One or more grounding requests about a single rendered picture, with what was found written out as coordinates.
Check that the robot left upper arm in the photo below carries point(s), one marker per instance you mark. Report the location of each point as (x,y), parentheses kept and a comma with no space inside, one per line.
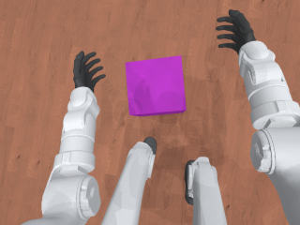
(70,200)

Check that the robot right upper arm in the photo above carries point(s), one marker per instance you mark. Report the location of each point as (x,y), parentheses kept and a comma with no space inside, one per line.
(276,152)

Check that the robot foot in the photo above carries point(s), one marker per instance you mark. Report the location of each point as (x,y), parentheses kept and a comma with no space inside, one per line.
(152,143)
(188,198)

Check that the left robot forearm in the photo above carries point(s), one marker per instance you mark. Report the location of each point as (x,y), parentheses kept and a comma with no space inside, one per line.
(76,153)

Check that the left robot hand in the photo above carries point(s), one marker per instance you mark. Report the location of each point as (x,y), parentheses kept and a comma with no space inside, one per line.
(82,75)

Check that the robot left foot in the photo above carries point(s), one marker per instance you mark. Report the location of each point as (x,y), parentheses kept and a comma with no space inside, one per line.
(152,143)

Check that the right robot forearm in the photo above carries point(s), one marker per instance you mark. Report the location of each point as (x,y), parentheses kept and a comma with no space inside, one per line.
(268,93)

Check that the robot right foot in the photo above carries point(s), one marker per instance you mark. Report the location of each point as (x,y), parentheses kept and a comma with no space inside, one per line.
(188,198)

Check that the right robot hand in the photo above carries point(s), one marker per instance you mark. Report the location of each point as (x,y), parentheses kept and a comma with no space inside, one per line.
(242,33)

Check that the carton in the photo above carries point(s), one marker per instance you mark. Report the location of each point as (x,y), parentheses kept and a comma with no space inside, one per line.
(156,86)

